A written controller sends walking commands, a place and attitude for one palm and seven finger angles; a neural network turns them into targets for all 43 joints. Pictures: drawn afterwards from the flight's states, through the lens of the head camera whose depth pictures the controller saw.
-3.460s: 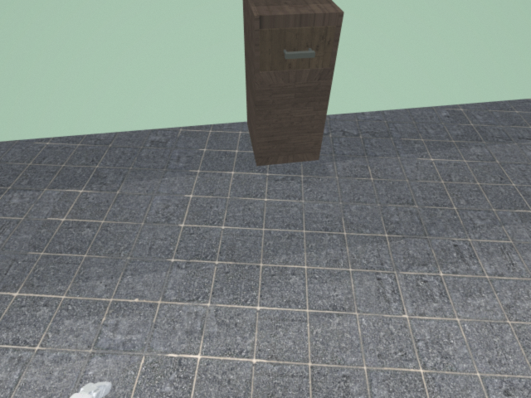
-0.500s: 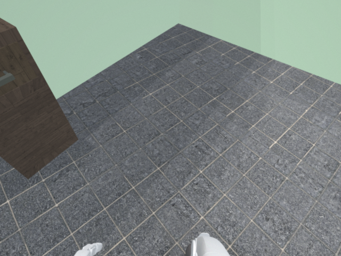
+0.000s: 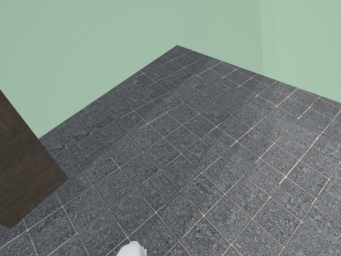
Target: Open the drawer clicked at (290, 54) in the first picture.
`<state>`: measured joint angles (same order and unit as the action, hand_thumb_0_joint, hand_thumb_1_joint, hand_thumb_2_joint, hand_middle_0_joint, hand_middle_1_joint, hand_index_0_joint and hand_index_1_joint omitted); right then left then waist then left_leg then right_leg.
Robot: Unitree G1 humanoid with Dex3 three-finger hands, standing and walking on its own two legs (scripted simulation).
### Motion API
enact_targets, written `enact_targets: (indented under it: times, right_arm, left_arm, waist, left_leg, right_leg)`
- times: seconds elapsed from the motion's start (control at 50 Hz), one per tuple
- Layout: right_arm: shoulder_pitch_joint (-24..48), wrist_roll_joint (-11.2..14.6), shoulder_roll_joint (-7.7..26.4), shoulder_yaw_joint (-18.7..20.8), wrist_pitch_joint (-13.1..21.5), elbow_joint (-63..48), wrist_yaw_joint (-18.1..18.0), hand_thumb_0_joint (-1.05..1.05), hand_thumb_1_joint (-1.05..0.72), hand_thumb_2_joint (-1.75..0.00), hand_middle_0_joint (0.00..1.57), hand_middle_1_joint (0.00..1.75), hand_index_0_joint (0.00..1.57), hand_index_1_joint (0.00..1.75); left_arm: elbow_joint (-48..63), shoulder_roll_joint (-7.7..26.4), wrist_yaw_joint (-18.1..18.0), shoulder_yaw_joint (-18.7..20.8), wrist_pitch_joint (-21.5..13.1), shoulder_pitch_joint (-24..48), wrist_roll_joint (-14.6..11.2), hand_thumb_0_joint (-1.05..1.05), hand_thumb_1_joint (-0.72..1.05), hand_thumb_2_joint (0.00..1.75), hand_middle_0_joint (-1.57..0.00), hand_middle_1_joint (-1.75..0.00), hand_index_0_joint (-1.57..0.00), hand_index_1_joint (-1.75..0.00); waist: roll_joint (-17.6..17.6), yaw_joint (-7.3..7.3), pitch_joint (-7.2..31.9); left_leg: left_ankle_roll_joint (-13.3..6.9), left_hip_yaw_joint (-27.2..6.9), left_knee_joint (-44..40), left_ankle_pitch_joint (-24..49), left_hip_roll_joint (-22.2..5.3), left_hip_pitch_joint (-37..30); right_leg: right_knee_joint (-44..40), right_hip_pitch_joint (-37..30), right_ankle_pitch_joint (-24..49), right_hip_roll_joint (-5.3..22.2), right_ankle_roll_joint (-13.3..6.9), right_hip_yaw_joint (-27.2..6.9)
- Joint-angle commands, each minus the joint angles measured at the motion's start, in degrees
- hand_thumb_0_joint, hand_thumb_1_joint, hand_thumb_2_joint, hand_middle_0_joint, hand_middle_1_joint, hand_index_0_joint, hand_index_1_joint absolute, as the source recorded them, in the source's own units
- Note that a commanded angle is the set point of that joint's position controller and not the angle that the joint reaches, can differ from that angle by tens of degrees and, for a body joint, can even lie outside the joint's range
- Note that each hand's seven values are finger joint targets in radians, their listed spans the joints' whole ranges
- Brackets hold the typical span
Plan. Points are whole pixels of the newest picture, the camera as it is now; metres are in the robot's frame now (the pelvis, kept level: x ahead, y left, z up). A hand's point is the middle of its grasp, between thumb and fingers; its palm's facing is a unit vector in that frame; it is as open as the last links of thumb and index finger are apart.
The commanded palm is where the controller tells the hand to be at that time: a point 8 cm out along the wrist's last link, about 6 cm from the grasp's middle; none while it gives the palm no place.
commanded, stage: walk to a spot facing it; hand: left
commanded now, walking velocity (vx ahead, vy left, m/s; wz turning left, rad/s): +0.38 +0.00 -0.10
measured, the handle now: out of the picture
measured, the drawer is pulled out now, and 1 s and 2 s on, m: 0.00 0.00 0.00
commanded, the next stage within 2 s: turn to face it in 0.36 s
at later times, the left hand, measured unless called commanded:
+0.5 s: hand (117, 200) +0.30 +0.20 -0.17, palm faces -0.15 -0.97 -0.19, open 7.3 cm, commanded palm none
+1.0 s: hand (130, 180) +0.39 +0.18 -0.19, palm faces +0.08 -0.99 -0.14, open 7.3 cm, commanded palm none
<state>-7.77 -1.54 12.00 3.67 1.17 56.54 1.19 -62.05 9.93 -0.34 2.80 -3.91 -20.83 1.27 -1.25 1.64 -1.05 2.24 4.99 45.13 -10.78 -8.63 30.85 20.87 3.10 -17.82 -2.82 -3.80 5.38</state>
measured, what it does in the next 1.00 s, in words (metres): walks ahead: left foot, then right foot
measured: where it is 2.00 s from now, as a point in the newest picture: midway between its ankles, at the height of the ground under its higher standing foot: outside the picture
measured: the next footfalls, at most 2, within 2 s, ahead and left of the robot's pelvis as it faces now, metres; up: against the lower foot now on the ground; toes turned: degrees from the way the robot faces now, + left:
left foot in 0.12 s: +0.19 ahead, +0.14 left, +0.00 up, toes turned +8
right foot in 0.60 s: +0.34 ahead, -0.15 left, +0.00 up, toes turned -21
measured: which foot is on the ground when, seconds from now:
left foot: up 0.00-0.10, down 0.12-0.60, up 0.62-0.96, down 0.98-1.00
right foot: down 0.00-0.12, up 0.14-0.58, down 0.60-1.00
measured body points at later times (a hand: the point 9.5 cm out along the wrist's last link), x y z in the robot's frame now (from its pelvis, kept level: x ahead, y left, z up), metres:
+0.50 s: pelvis +0.19 +0.02 +0.00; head +0.22 +0.02 +0.45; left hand +0.31 +0.25 -0.15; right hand +0.12 -0.21 -0.15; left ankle +0.15 +0.13 -0.74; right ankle +0.28 -0.14 -0.69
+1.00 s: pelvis +0.28 +0.00 -0.02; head +0.30 +0.04 +0.42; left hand +0.38 +0.23 -0.18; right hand +0.35 -0.25 -0.15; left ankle +0.31 +0.10 -0.74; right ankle +0.31 -0.14 -0.74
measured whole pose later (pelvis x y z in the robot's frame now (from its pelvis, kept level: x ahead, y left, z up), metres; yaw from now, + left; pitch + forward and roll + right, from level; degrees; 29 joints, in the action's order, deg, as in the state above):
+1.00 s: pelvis +0.28 +0.00 -0.02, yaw +3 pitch -1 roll -3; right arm -12.4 -1.2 10.9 4.3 -1.8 54.7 1.1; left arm -54.0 10.0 -1.3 3.6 1.7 -7.2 1.3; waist 1.5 -1.7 -2.9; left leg 0.4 7.6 41.1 -19.1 -5.2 21.4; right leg 39.1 17.5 -18.4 11.0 2.1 19.8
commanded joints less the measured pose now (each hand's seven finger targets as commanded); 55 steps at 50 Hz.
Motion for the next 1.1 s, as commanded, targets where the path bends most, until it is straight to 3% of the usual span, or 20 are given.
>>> enact_targets:
  times: [0.0, 0.06, 0.08, 0.1, 0.12, 0.18, 0.24, 0.46, 0.5, 0.54, 0.56, 0.58, 0.6, 0.66, 0.74, 0.9, 0.94, 0.98, 1.0, 1.08]
  right_arm:
    - [5.3, 0.2, 0.6, -0.9, 1.9, -4.5, 0.6, 0.0, -0.9, -0.9, 0.2, 0.3, 0.2, 0.3]
    - [-8.0, -0.1, 3.5, 0.1, 2.8, -0.2, -0.6, 0.0, -0.9, -0.9, 0.2, 0.3, 0.2, 0.3]
    - [-16.4, -0.7, 7.9, 1.3, 3.1, 2.2, -1.3, 0.0, -0.9, -0.9, 0.2, 0.3, 0.2, 0.3]
    - [-22.9, -1.0, 14.2, 2.6, 3.2, 3.6, -1.6, 0.0, -0.9, -0.9, 0.2, 0.3, 0.2, 0.3]
    - [-22.4, 0.0, 13.7, 2.3, 2.5, 3.1, -1.9, 0.0, -0.9, -0.9, 0.2, 0.3, 0.2, 0.3]
    - [-10.9, 0.1, 4.5, 0.0, 3.1, 0.9, -2.2, 0.0, -0.9, -0.9, 0.2, 0.3, 0.2, 0.3]
    - [-9.4, 0.3, 2.3, -0.4, 3.8, 1.3, -2.5, 0.0, -0.9, -0.9, 0.2, 0.3, 0.2, 0.3]
    - [-15.2, -0.2, 4.7, 0.8, 2.9, 3.2, -2.5, 0.0, -0.9, -0.9, 0.2, 0.3, 0.2, 0.3]
    - [-16.1, -0.2, 4.7, 0.5, 2.5, 4.1, -2.5, 0.0, -0.9, -0.9, 0.2, 0.3, 0.2, 0.3]
    - [-15.7, 0.4, 3.8, -0.1, 2.3, 4.7, -2.2, 0.0, -0.9, -0.9, 0.2, 0.3, 0.2, 0.3]
    - [-16.7, 1.0, 1.7, -0.5, 2.4, 4.7, -1.8, 0.0, -0.9, -0.9, 0.2, 0.3, 0.2, 0.3]
    - [-19.3, 1.6, -1.4, -1.1, 1.9, 3.6, -1.8, 0.0, -0.9, -0.9, 0.2, 0.3, 0.2, 0.3]
    - [-18.5, 1.8, 0.5, -0.8, 0.7, 3.1, -2.5, 0.0, -0.9, -0.9, 0.2, 0.3, 0.2, 0.3]
    - [-14.1, 1.2, 0.4, -0.6, -0.9, 3.1, -2.2, 0.0, -0.9, -0.9, 0.2, 0.3, 0.2, 0.3]
    - [-15.5, 0.9, -1.3, -0.3, -2.9, 3.0, -1.4, 0.0, -0.9, -0.9, 0.2, 0.3, 0.2, 0.3]
    - [-9.7, 0.5, 0.4, 0.9, -2.9, -2.4, -0.3, 0.0, -0.9, -0.9, 0.2, 0.3, 0.2, 0.3]
    - [-13.6, 0.2, 3.2, 1.6, -2.4, -2.2, -0.2, 0.0, -0.9, -0.9, 0.2, 0.3, 0.2, 0.3]
    - [-16.9, -0.5, 13.2, 3.8, -1.7, -3.4, -1.0, 0.0, -0.9, -0.9, 0.2, 0.3, 0.2, 0.3]
    - [-15.7, -0.4, 14.1, 3.7, -1.6, -3.5, -1.3, 0.0, -0.9, -0.9, 0.2, 0.3, 0.2, 0.3]
    - [-5.9, 0.2, 9.6, 2.2, -0.6, -6.7, -2.3, 0.0, -0.9, -0.9, 0.2, 0.3, 0.2, 0.3]
  left_arm:
    - [0.5, 7.7, -0.5, 1.0, -0.9, -5.7, 0.0, 0.0, 0.9, 0.9, -0.2, -0.3, -0.2, -0.3]
    - [0.6, 8.3, -0.6, 1.2, -0.8, -3.1, -0.3, 0.0, 0.9, 0.9, -0.2, -0.3, -0.2, -0.3]
    - [1.1, 6.2, -0.3, 1.1, -0.8, -3.6, -0.8, 0.0, 0.9, 0.9, -0.2, -0.3, -0.2, -0.3]
    - [2.1, 3.4, 0.4, 0.3, -0.9, -5.2, -1.4, 0.0, 0.9, 0.9, -0.2, -0.3, -0.2, -0.3]
    - [3.3, 5.1, 0.1, 0.5, -0.8, -2.1, -0.9, 0.0, 0.9, 0.9, -0.2, -0.3, -0.2, -0.3]
    - [2.2, 2.9, 0.9, 1.2, 0.7, 1.2, 0.1, 0.0, 0.9, 0.9, -0.2, -0.3, -0.2, -0.3]
    - [1.6, 0.1, 1.2, 1.4, 2.9, -2.4, 0.5, 0.0, 0.9, 0.9, -0.2, -0.3, -0.2, -0.3]
    - [9.4, 0.1, 2.1, 1.7, 3.9, 12.8, 0.4, 0.0, 0.9, 0.9, -0.2, -0.3, -0.2, -0.3]
    - [8.4, 0.2, 1.5, 1.2, 3.0, 10.7, 0.6, 0.0, 0.9, 0.9, -0.2, -0.3, -0.2, -0.3]
    - [4.9, 3.1, 0.6, 1.3, 1.7, 1.4, 0.8, 0.0, 0.9, 0.9, -0.2, -0.3, -0.2, -0.3]
    - [3.1, 7.8, 0.0, 2.2, 0.7, -3.3, 1.0, 0.0, 0.9, 0.9, -0.2, -0.3, -0.2, -0.3]
    - [2.3, 13.3, -0.3, 3.1, 0.1, -6.8, 0.5, 0.0, 0.9, 0.9, -0.2, -0.3, -0.2, -0.3]
    - [3.1, 14.2, -0.4, 2.7, 0.5, -5.7, -0.5, 0.0, 0.9, 0.9, -0.2, -0.3, -0.2, -0.3]
    - [6.1, 9.8, -1.5, 1.8, 1.5, 5.8, -0.2, 0.0, 0.9, 0.9, -0.2, -0.3, -0.2, -0.3]
    - [8.3, 8.0, -2.0, 1.5, 2.3, 12.3, 0.1, 0.0, 0.9, 0.9, -0.2, -0.3, -0.2, -0.3]
    - [10.1, 9.5, -2.0, 3.2, 4.1, 12.4, 0.6, 0.0, 0.9, 0.9, -0.2, -0.3, -0.2, -0.3]
    - [11.0, 8.9, -1.7, 3.2, 4.9, 12.7, -0.2, 0.0, 0.9, 0.9, -0.2, -0.3, -0.2, -0.3]
    - [15.6, 4.0, -0.9, 2.3, 5.8, 16.1, -0.5, 0.0, 0.9, 0.9, -0.2, -0.3, -0.2, -0.3]
    - [16.5, 5.6, -0.6, 2.5, 5.8, 17.5, -0.1, 0.0, 0.9, 0.9, -0.2, -0.3, -0.2, -0.3]
    - [13.2, 6.6, 0.0, 3.2, 5.4, 13.2, 0.2, 0.0, 0.9, 0.9, -0.2, -0.3, -0.2, -0.3]
  waist:
    - [7.0, 1.39, -4.3]
    - [3.2, -5.57, 1.3]
    - [-3.3, -8.64, 7.0]
    - [-16.9, -9.22, 12.3]
    - [-11.7, -9.11, 9.7]
    - [-3.8, -4.2, -3.9]
    - [-5.2, -0.74, -3.6]
    - [-6.2, -3.75, -5.8]
    - [-5.8, -3.15, -3.5]
    - [-1.3, 1.54, 2.6]
    - [6.5, 3.43, 8.7]
    - [18.0, 3.05, 16.4]
    - [13.2, 2.79, 17.1]
    - [11.6, 0.52, 6.4]
    - [8.5, -3.31, 2.9]
    - [11.0, -2.47, 1.0]
    - [0.8, -4.81, 2.4]
    - [-23.0, -7.74, 0.0]
    - [-13.9, -6.77, 1.4]
    - [-7.8, -2.59, 5.0]
  left_leg:
    - [-1.4, 2.3, -7.4, -2.1, 2.2, -0.2]
    - [-3.2, 4.4, -16.6, 1.5, 5.8, -22.3]
    - [-6.0, -5.1, -18.7, 3.2, -2.1, -37.3]
    - [-12.4, -25.1, -24.2, 7.0, -18.5, -47.9]
    - [-14.3, -28.1, -28.2, 2.5, -20.9, -43.7]
    - [-9.8, -14.3, -33.6, -4.3, -15.0, -23.3]
    - [-8.0, -3.4, -34.3, 0.9, -11.5, -18.0]
    - [-8.7, 7.9, -29.4, 18.3, -11.0, -26.3]
    - [-8.1, 7.8, -24.0, 25.2, -10.2, -25.7]
    - [-5.2, 8.1, -12.7, 25.9, -6.8, -22.3]
    - [-2.7, 8.9, -1.5, 12.5, -3.2, -13.6]
    - [-0.6, 6.5, 12.8, -23.0, 3.6, -6.2]
    - [-0.9, -0.8, 18.6, -27.5, 3.0, -7.8]
    - [0.1, -3.3, 25.9, -19.4, 0.8, -2.3]
    - [0.9, -1.7, 18.8, -14.2, 1.0, -6.4]
    - [0.5, 2.9, -1.3, -10.8, 2.2, -8.5]
    - [-0.2, 1.7, -14.3, -1.0, 2.9, -17.1]
    - [-12.1, -31.1, -30.4, 14.6, -16.8, -18.4]
    - [-14.7, -30.1, -30.5, 8.2, -17.9, -17.1]
    - [-9.7, -18.2, -26.1, 14.3, -6.8, -22.3]
  right_leg:
    - [-4.8, -2.2, 28.6, 16.6, -5.6, -11.8]
    - [11.6, 3.8, 38.3, 12.8, -2.8, -7.0]
    - [24.8, 13.9, 28.0, 8.8, -0.3, -4.6]
    - [43.7, 27.7, -8.6, 1.7, 2.1, 0.1]
    - [51.4, 31.0, -14.2, 3.6, 1.3, -5.1]
    - [52.6, 31.0, -2.8, 9.4, 2.0, -6.5]
    - [49.4, 27.7, 1.6, 9.9, 3.2, -5.2]
    - [21.2, 29.1, 6.8, 8.9, 4.7, 1.7]
    - [15.8, 20.7, 7.4, 6.6, 3.6, 3.0]
    - [7.5, 4.9, 16.0, 5.6, 3.5, 3.7]
    - [8.1, -7.9, 30.9, 14.3, 1.6, -4.0]
    - [7.0, -15.9, 49.9, 29.4, -4.4, -17.8]
    - [3.6, -10.5, 50.2, 31.0, -7.4, -16.4]
    - [0.1, 0.7, 38.1, 28.0, -5.6, -10.0]
    - [-3.3, 11.5, 23.6, 25.2, -2.7, 0.3]
    - [2.0, 11.2, 9.4, 26.0, -1.2, 5.1]
    - [13.0, 15.2, 3.7, 22.5, 2.1, 8.0]
    - [39.3, 32.6, -21.9, 9.3, 9.0, 5.5]
    - [46.3, 31.8, -17.6, 10.0, 7.7, -1.2]
    - [49.7, 34.0, -2.9, 9.9, 8.9, -4.6]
